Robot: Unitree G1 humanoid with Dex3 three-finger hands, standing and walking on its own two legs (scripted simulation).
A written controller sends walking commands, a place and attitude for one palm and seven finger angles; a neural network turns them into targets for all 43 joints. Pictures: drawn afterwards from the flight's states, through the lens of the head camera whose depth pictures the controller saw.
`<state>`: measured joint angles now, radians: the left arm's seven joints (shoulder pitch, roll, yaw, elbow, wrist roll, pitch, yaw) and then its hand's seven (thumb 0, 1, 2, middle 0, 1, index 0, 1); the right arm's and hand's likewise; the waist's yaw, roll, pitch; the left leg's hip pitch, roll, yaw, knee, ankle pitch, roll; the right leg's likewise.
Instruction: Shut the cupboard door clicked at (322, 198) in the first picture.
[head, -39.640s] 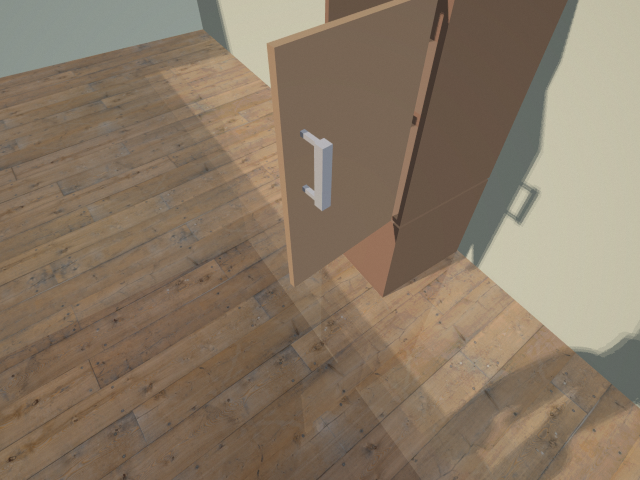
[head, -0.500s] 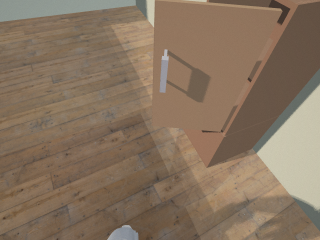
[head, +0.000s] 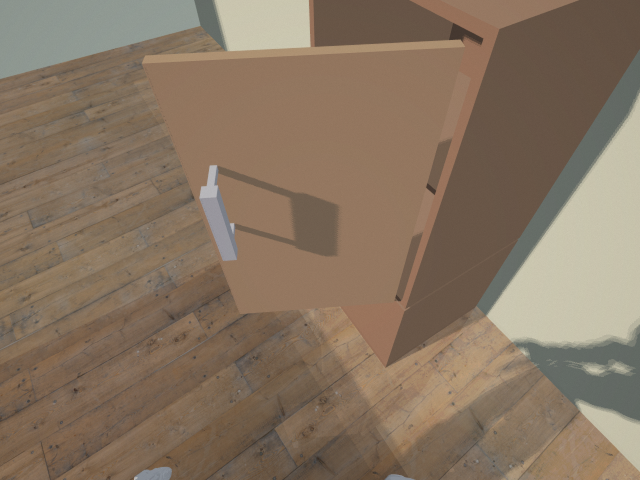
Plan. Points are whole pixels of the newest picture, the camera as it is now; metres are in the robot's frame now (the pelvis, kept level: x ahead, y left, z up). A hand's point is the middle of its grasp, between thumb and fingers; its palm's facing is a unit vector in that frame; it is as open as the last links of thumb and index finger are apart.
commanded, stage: come to a stop and stand still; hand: left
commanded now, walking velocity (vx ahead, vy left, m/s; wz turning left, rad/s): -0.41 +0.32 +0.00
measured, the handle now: (221, 215) +0.47 +0.16 +0.04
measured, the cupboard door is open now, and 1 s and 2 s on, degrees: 62 62 62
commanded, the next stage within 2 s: look again from close up in 1.06 s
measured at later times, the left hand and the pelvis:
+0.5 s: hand out of the picture +0.03 +0.25 -0.18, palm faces +0.11 -0.97 -0.23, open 7.3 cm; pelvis -0.01 +0.04 +0.00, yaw +3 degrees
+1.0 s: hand out of the picture -0.05 +0.22 -0.16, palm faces +0.02 -0.98 -0.19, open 7.3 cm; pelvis -0.05 +0.05 +0.02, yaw +0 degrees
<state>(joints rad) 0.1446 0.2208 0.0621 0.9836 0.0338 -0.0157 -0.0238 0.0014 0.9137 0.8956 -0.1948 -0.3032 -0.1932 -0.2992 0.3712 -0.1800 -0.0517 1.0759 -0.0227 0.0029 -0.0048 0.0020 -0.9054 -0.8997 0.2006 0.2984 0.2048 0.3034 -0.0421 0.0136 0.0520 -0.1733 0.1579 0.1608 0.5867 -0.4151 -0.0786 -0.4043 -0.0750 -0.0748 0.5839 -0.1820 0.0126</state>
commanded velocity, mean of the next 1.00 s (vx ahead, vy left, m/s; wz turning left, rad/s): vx -0.06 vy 0.05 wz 0.00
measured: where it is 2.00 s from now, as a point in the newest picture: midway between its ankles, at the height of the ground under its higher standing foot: outside the picture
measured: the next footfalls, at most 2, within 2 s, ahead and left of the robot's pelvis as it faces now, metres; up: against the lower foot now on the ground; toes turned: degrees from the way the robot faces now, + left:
left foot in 0.46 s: +0.02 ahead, +0.15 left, +0.00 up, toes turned +3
right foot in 0.76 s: -0.05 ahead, -0.06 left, +0.00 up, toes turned +1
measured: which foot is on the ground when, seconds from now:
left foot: up 0.00-0.44, down 0.46-1.00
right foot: down 0.00-0.46, up 0.48-0.74, down 0.76-1.00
